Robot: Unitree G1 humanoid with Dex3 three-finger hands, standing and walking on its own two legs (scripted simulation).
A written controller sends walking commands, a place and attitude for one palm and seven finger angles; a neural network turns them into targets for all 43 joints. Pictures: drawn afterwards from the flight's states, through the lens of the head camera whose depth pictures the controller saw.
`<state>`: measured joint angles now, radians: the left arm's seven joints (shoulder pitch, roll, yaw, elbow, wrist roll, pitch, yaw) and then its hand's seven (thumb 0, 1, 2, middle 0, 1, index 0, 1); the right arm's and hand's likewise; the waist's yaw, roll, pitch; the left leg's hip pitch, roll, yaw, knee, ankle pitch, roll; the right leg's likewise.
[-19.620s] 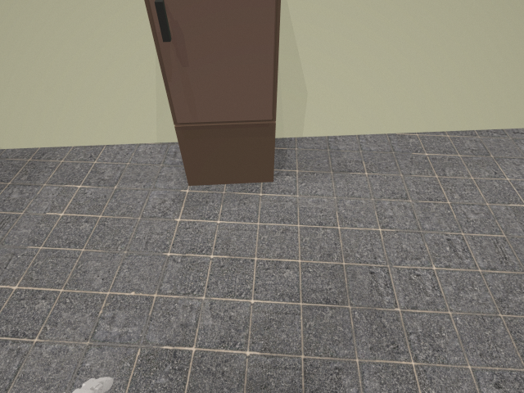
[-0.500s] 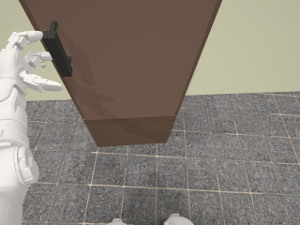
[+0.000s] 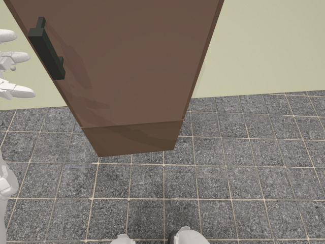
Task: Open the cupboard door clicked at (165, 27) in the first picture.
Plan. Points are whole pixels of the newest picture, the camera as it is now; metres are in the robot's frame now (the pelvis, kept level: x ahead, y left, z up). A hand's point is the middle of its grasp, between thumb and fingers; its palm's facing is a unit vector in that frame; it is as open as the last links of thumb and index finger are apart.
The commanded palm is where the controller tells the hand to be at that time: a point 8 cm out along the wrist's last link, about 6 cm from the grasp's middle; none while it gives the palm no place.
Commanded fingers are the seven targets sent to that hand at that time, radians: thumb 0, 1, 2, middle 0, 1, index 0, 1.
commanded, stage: move the hooked fingers beside the handle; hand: left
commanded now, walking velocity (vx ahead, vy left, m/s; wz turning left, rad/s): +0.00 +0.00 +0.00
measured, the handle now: (50, 49) +0.54 +0.24 +0.12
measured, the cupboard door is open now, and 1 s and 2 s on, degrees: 0 0 0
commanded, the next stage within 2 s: slide the fingers in behind the handle in 0.98 s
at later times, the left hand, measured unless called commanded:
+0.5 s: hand (14, 65) +0.49 +0.30 +0.12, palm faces +0.06 -1.00 +0.01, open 14.0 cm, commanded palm +0.47 +0.34 +0.12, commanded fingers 0.00 -0.50 0.30 -0.30 -1.20 -0.30 -1.20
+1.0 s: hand (19, 65) +0.49 +0.29 +0.12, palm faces +0.04 -1.00 +0.00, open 14.0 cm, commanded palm +0.47 +0.33 +0.12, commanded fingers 0.00 -0.50 0.30 -0.30 -1.20 -0.30 -1.20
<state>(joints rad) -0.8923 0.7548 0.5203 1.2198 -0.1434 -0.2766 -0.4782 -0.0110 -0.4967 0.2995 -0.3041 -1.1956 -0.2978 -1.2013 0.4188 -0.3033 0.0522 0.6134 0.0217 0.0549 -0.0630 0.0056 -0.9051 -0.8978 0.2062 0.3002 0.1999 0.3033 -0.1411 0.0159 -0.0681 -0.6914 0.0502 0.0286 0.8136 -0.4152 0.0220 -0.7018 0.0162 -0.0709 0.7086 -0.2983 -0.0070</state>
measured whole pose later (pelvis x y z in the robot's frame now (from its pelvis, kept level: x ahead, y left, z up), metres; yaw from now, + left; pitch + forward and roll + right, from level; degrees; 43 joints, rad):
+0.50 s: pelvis +0.00 +0.01 +0.00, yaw -1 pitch +18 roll -4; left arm -0.91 0.76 0.53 1.22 -0.13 -0.26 -0.47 -0.01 -0.50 0.30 -0.30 -1.20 -0.30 -1.20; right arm 0.43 -0.29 0.07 0.60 0.01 0.06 -0.06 0.01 -0.90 -0.90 0.21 0.30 0.20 0.30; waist -0.16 0.02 -0.08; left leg -0.73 0.05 0.04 0.84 -0.43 0.04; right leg -0.74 0.01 -0.06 0.72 -0.30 0.01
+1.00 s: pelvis +0.01 +0.01 +0.00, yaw +0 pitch +18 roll -4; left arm -0.93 0.73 0.48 1.21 -0.13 -0.24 -0.47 -0.01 -0.50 0.30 -0.30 -1.20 -0.30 -1.20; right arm 0.40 -0.30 0.05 0.60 0.01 0.06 -0.06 0.00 -0.91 -0.90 0.21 0.30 0.20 0.30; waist -0.15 0.02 -0.08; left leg -0.72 0.04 0.02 0.84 -0.44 0.03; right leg -0.72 0.01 -0.08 0.72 -0.31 0.00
